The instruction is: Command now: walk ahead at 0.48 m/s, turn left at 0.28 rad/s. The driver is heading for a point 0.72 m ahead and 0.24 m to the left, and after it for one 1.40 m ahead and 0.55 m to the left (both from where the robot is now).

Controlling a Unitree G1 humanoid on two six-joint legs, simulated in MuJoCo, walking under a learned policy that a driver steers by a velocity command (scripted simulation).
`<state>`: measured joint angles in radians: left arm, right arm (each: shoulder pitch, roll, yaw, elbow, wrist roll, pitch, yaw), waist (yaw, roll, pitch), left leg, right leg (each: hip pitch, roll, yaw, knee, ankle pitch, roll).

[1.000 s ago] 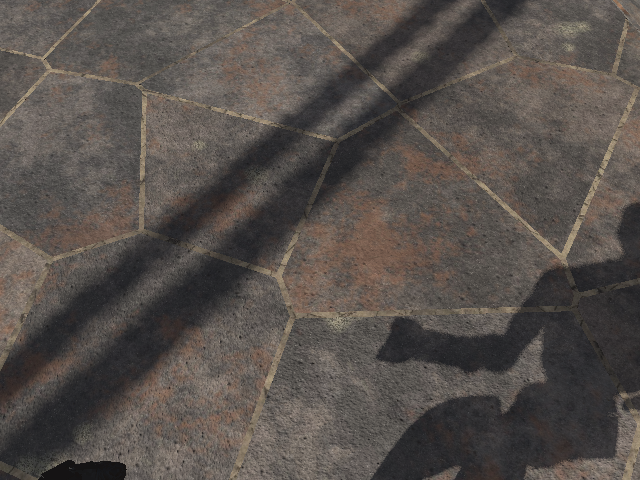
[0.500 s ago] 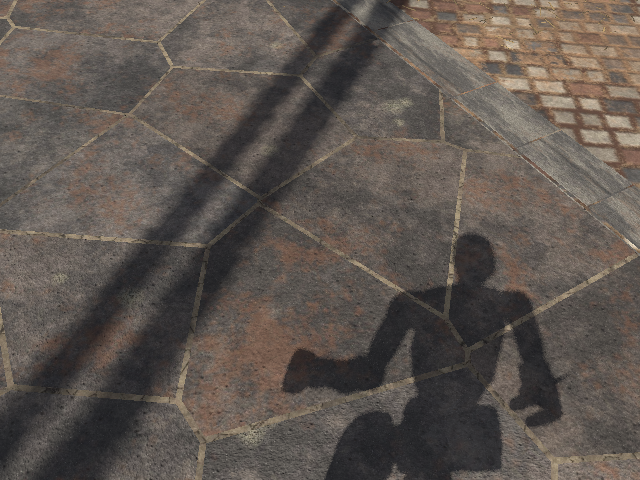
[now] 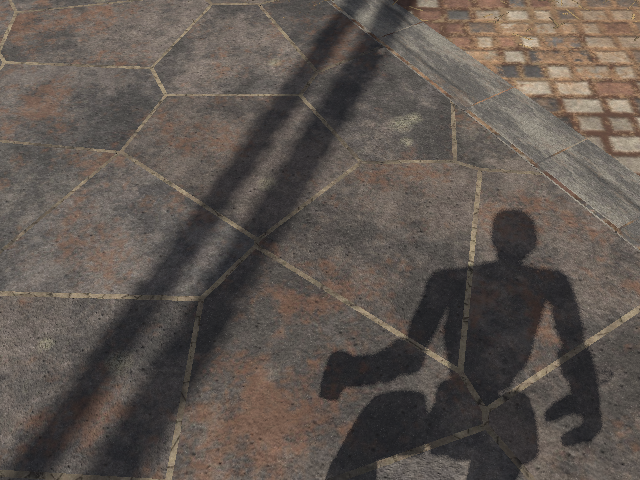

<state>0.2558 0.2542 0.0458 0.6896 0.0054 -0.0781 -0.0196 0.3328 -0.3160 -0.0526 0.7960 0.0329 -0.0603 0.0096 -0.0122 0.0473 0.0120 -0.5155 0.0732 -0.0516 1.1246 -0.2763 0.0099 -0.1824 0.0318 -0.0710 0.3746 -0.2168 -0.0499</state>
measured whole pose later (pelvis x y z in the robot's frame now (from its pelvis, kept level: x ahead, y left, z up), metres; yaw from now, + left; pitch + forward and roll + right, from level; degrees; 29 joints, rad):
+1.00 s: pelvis +0.56 +0.09 +0.00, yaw +34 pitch +1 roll -1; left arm 0.24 0.26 0.05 0.73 0.01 -0.10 -0.01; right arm 0.29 -0.32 -0.07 0.67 0.03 -0.01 0.00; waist 0.02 0.05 0.03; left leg -0.53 0.03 -0.07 1.17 -0.32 0.00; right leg -0.22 0.03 -0.06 0.41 -0.20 -0.03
